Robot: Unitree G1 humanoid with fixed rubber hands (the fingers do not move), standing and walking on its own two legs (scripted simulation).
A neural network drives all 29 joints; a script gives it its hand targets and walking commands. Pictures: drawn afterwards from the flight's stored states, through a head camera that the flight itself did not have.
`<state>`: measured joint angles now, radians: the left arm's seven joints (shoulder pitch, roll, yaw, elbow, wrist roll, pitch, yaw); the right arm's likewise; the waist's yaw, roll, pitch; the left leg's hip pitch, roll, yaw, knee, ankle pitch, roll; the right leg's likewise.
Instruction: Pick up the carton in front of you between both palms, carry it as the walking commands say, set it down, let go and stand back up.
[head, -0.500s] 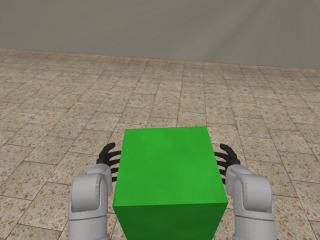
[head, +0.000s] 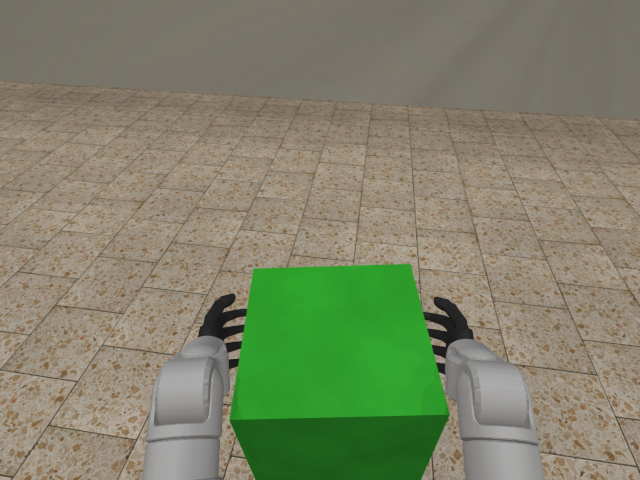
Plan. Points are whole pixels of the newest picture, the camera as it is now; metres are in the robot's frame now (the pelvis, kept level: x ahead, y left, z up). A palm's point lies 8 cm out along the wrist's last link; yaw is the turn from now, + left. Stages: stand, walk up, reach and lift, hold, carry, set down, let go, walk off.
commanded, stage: carry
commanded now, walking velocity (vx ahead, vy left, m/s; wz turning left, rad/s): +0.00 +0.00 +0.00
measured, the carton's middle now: (335, 382) +0.27 +0.00 -0.01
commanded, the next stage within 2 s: hold in 0.82 s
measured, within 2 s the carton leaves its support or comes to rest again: neither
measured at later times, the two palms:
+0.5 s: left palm (219, 355) +0.27 +0.15 +0.04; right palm (452, 358) +0.27 -0.15 +0.04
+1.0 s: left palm (217, 359) +0.27 +0.15 +0.05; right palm (455, 358) +0.27 -0.15 +0.05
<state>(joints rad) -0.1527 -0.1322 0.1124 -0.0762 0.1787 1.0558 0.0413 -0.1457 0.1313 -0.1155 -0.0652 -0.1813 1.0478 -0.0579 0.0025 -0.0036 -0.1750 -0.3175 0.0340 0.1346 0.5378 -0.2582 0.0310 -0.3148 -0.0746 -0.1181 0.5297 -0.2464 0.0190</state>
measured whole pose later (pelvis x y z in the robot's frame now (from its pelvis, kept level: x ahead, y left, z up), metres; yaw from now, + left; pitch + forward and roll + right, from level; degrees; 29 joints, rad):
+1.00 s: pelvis -0.02 -0.01 +0.01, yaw +2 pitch -6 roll +0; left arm -0.26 -0.15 0.20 0.23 0.28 0.73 0.00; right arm -0.25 0.15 -0.22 0.23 -0.27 0.73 -0.01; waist 0.00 -0.01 0.02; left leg -0.15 0.01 0.06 0.44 -0.19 0.02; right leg -0.14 -0.01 -0.01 0.43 -0.19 0.01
